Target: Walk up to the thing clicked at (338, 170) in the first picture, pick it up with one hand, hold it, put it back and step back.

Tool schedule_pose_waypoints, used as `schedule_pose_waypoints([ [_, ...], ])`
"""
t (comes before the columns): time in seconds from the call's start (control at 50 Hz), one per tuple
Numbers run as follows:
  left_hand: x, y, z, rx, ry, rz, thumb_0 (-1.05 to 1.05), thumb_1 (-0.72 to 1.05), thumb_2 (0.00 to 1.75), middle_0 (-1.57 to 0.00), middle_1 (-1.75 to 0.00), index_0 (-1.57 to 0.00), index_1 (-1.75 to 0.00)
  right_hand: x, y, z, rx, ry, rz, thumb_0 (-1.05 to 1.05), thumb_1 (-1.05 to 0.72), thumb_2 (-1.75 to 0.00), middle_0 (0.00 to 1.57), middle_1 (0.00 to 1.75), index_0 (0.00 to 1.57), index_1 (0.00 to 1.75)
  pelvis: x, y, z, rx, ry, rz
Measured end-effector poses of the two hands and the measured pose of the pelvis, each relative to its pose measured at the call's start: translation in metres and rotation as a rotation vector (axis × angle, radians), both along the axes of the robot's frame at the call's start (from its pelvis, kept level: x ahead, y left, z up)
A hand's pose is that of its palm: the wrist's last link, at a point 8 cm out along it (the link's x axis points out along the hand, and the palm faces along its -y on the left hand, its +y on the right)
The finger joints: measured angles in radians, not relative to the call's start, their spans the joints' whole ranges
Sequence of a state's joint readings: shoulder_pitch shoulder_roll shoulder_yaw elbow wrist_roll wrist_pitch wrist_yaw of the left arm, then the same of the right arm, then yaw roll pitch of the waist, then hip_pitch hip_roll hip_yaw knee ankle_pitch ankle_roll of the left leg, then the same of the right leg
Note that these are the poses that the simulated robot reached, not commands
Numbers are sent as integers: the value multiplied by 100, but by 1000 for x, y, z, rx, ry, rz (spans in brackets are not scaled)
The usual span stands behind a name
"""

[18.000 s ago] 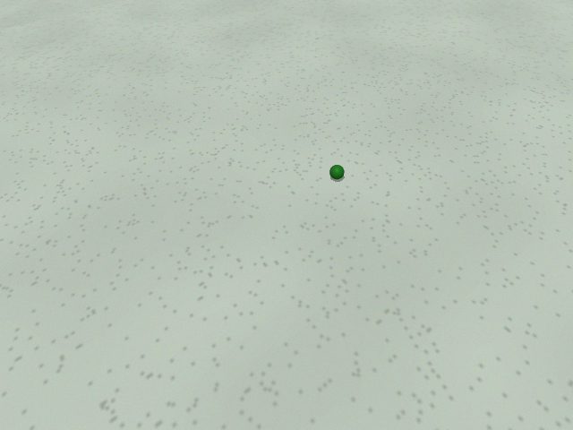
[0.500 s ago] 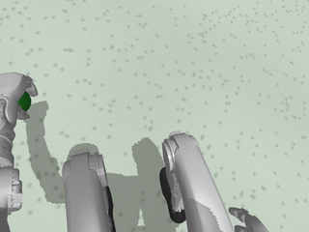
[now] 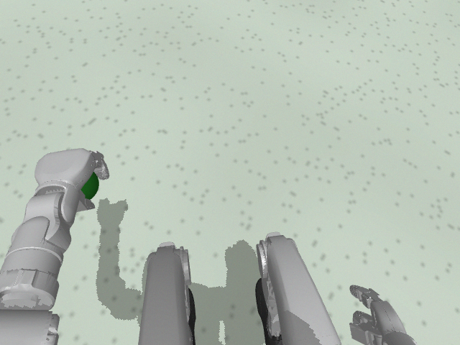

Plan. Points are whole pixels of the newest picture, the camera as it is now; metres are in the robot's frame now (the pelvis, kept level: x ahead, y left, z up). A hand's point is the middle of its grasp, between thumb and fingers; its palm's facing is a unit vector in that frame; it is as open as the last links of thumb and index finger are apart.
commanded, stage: lift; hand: left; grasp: from above
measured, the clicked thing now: (77, 184) +0.43 +0.28 -0.10
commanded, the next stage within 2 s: hold in 0.82 s
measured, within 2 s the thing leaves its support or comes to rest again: neither
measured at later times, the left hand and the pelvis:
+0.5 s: hand (36, 169) +0.37 +0.24 +0.09, palm faces -0.44 -0.08 -0.89, open 7.8 cm; pelvis +0.04 +0.00 +0.17, yaw +2 degrees
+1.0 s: hand (14, 127) +0.39 +0.23 +0.16, palm faces -0.43 -0.09 -0.90, open 7.9 cm; pelvis +0.08 +0.00 +0.24, yaw +2 degrees
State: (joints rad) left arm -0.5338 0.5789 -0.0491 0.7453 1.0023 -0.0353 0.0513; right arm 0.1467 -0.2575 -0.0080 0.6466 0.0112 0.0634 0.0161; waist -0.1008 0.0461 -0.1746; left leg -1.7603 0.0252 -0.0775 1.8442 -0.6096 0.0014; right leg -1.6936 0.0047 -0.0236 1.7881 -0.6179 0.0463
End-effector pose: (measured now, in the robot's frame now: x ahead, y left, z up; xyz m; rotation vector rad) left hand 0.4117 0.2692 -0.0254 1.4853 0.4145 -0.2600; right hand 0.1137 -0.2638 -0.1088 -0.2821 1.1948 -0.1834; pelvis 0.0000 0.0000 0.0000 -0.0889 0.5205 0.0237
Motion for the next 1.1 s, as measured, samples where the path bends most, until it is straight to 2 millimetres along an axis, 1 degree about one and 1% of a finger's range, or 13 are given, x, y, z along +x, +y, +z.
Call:
schedule_pose_waypoints([
  [0.14, -23, -7, 65, -7, 13, 5, 2, 15, 45, -56, -60, -89, -65, 7, 7, 58, 14, -50, -23, 1, -90, -90, 21, 30, 20, 30, 7, 1, 60, 16, -74, 6],
  [0.26, -33, -10, 114, -1, 18, 14, 2, 15, 46, -56, -60, -90, -65, 10, 9, 103, 17, -85, -41, 1, -90, -90, 21, 30, 21, 30, 17, 1, 105, 31, -139, 8],
  [0.36, -36, -14, 145, 0, 24, 19, 3, 15, 46, -56, -60, -89, -66, 12, 7, 135, 13, -109, -57, 1, -90, -90, 21, 30, 21, 30, 26, 0, 136, 39, -183, 8],
  [0.48, -36, -21, 171, 4, 29, 21, 3, 15, 46, -56, -61, -89, -66, 16, 3, 166, 7, -119, -66, 1, -90, -90, 21, 30, 20, 30, 38, 0, 166, 49, -228, 8],
  [0.62, -31, -30, 197, 7, 28, 29, 3, 14, 47, -56, -60, -90, -66, 18, 1, 191, 14, -112, -76, 1, -90, -90, 21, 30, 20, 30, 50, -1, 193, 60, -275, 5],
  [0.76, -26, -34, 219, 7, 27, 42, 3, 13, 49, -56, -60, -90, -67, 23, 0, 208, 30, -105, -84, 1, -90, -90, 21, 30, 20, 30, 60, -3, 214, 71, -311, 3],
  [0.9, -23, -37, 237, 2, 26, 41, 4, 12, 51, -56, -60, -89, -68, 34, -1, 222, 37, -112, -86, 1, -90, -89, 21, 30, 20, 30, 69, -4, 228, 77, -341, 3],
  [1.1, -17, -38, 258, 12, 25, 21, 4, 13, 51, -55, -62, -89, -69, 58, -2, 237, 43, -156, -85, 1, -90, -89, 21, 30, 20, 30, 81, -3, 242, 83, -378, -1],
])
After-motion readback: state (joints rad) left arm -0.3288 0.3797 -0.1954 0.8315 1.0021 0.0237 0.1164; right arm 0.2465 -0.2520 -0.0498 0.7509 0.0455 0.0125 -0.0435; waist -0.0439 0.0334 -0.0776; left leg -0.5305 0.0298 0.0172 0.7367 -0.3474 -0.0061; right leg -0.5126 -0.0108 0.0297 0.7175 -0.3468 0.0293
